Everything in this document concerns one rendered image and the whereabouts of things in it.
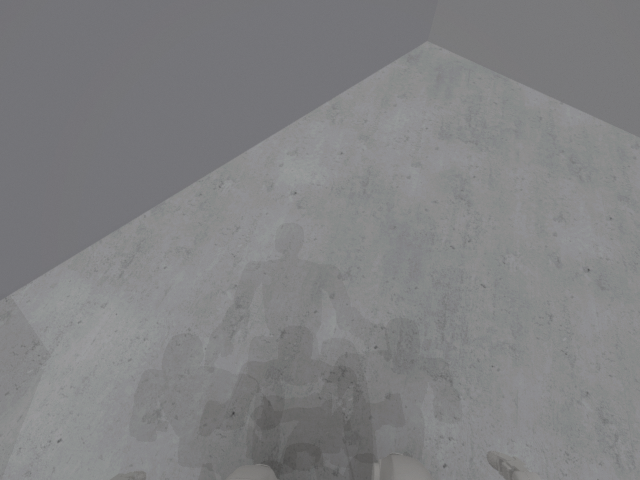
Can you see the robot right thigh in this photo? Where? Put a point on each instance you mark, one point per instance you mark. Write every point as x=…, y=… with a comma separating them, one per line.
x=399, y=467

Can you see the robot right hand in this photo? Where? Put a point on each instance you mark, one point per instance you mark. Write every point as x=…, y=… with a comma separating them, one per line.
x=512, y=468

